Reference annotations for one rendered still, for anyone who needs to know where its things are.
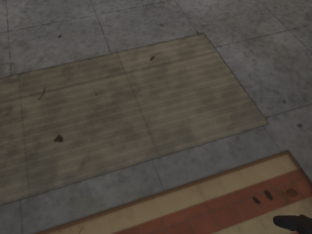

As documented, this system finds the right robot hand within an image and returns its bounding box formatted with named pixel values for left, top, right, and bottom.
left=273, top=214, right=312, bottom=234

